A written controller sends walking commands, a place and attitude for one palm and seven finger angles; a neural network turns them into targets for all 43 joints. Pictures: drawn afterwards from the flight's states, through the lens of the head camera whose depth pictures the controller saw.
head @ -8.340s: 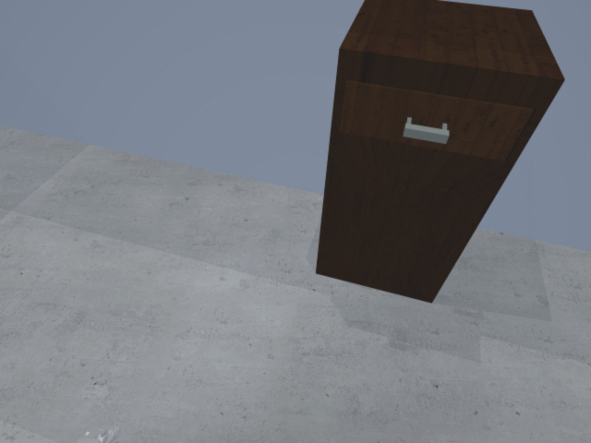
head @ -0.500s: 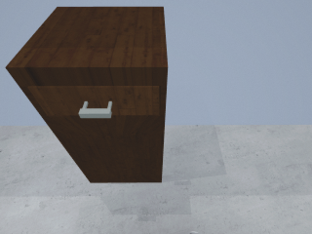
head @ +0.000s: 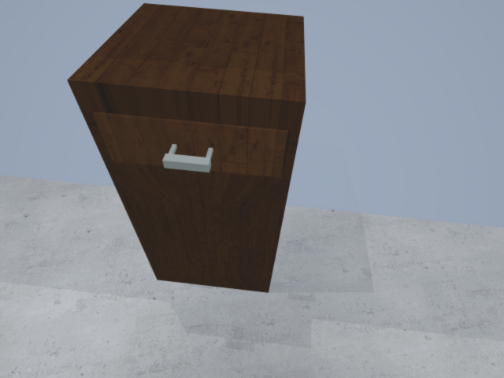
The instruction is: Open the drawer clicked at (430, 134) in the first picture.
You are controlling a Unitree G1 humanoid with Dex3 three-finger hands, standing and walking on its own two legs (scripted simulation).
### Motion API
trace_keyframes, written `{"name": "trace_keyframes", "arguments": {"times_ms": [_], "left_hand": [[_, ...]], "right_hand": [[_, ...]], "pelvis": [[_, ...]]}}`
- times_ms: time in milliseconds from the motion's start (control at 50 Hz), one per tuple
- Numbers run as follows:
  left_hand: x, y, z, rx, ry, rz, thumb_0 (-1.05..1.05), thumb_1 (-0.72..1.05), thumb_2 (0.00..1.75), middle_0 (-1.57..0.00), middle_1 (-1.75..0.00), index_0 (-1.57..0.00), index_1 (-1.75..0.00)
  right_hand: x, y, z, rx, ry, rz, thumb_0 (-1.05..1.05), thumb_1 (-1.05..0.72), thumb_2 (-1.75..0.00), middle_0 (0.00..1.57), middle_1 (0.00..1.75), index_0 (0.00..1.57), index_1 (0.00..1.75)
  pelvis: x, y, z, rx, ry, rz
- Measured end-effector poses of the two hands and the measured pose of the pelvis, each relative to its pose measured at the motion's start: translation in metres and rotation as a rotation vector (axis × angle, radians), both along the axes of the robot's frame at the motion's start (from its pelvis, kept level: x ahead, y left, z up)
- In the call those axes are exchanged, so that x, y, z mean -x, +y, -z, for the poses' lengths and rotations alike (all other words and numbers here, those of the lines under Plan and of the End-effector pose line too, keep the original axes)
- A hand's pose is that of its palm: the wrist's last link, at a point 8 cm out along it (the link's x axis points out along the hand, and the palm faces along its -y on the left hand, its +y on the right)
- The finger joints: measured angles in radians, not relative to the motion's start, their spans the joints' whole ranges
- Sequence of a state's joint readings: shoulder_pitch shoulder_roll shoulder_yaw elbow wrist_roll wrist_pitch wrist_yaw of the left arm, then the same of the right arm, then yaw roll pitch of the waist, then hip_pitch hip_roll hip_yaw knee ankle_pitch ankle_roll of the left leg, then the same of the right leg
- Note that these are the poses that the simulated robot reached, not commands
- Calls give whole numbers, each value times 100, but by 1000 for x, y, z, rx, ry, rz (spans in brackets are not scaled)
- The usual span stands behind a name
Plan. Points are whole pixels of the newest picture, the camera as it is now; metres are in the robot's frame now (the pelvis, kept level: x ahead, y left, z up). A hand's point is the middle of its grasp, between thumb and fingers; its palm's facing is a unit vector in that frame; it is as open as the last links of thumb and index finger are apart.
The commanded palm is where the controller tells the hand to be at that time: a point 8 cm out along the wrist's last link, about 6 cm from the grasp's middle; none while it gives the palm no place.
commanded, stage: come to a stop and stand still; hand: left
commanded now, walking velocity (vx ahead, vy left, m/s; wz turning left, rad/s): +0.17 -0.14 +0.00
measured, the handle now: (189, 156) +0.55 +0.19 +0.00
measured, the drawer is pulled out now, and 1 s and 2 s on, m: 0.00 0.00 0.00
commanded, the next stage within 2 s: look again from close up in 1.06 s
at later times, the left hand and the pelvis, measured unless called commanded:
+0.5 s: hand out of the picture +0.06 +0.18 -0.16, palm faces -0.07 -0.98 -0.16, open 7.3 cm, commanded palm none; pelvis +0.01 +0.01 +0.02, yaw -2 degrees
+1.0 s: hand out of the picture +0.07 +0.15 -0.16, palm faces +0.00 -0.98 -0.21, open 7.2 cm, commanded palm none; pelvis +0.05 -0.03 +0.01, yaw -2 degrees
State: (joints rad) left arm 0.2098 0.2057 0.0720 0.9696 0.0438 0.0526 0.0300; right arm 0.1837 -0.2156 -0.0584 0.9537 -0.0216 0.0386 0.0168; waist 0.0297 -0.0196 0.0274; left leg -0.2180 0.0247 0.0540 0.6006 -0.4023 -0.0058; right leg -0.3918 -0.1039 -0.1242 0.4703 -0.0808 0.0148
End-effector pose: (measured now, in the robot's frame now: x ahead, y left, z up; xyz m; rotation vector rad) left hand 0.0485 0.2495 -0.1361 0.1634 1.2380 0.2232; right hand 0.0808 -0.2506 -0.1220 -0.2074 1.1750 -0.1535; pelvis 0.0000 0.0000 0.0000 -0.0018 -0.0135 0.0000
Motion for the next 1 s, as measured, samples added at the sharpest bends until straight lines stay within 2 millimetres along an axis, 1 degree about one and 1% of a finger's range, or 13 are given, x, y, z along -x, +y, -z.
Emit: {"name": "trace_keyframes", "arguments": {"times_ms": [40, 140, 240, 300, 380, 460, 520, 580, 620, 680, 760, 840, 1000], "left_hand": [[14, 12, 5, 15, 34, -7, 1, 90, 90, -20, -30, -20, -30], [39, 26, -7, 60, 78, -5, 1, 90, 90, -20, -30, -20, -30], [60, 28, -4, 89, 154, 15, 1, 90, 90, -20, -30, -20, -30], [62, 23, -1, 104, 211, 39, 1, 91, 90, -20, -30, -20, -30], [45, 8, 2, 119, 224, 77, 1, 91, 90, -20, -30, -20, -30], [10, -9, 1, 103, 175, 114, 2, 93, 90, -20, -30, -20, -30], [-20, -19, -2, 76, 115, 133, 2, 94, 90, -20, -30, -20, -30], [-45, -34, -1, 46, 39, 138, 2, 94, 90, -20, -30, -20, -30], [-55, -46, -5, 45, 11, 140, 1, 93, 90, -20, -30, -20, -30], [-63, -58, -8, 51, -34, 115, 0, 93, 90, -20, -30, -20, -30], [-66, -62, -4, 63, -57, 78, -1, 95, 90, -20, -30, -20, -30], [-61, -59, -4, 57, -33, 61, -2, 96, 90, -20, -30, -20, -30], [-17, -54, -7, 37, 117, 51, -1, 94, 90, -20, -30, -20, -30]], "right_hand": [[20, 12, -3, 15, 6, 18, 0, -91, -90, 20, 30, 20, 30], [81, 40, -13, 15, 149, 44, 0, -91, -90, 20, 30, 20, 30], [124, 59, -17, 4, 241, 105, 0, -91, -90, 20, 30, 21, 30], [146, 66, -18, 2, 282, 155, 0, -91, -90, 20, 30, 21, 30], [173, 72, -19, -10, 353, 204, 0, -91, -90, 20, 30, 21, 30], [192, 73, -17, -43, 427, 233, 0, -91, -90, 20, 30, 21, 30], [198, 67, -10, -78, 466, 248, 0, -91, -90, 20, 30, 21, 30], [195, 57, 5, -116, 485, 251, 0, -91, -90, 20, 30, 21, 30], [183, 49, 13, -127, 477, 240, 0, -91, -90, 20, 30, 20, 30], [155, 37, 19, -125, 429, 207, 0, -91, -90, 20, 30, 20, 30], [108, 24, 22, -98, 319, 168, 0, -91, -90, 20, 30, 20, 30], [65, 16, 16, -84, 220, 134, 0, -92, -90, 20, 30, 20, 30], [34, -7, 12, -44, 188, 102, 2, -94, -90, 20, 30, 20, 30]], "pelvis": [[5, 10, -1, 8, -2, 2], [10, 27, -19, 45, 13, -7], [6, 33, -22, 38, 30, 9], [2, 33, -22, 28, 36, 23], [-3, 27, -21, 21, 41, 33], [-7, 16, -20, 18, 41, 38], [-12, 4, -16, 10, 42, 39], [-20, -12, -6, -12, 38, 43], [-24, -16, -5, 6, 30, 33], [-28, -22, -6, 18, 17, 13], [-33, -26, -5, 25, -6, 10], [-40, -30, -9, 9, -4, 27], [-46, -32, -13, 0, 6, 39]]}}
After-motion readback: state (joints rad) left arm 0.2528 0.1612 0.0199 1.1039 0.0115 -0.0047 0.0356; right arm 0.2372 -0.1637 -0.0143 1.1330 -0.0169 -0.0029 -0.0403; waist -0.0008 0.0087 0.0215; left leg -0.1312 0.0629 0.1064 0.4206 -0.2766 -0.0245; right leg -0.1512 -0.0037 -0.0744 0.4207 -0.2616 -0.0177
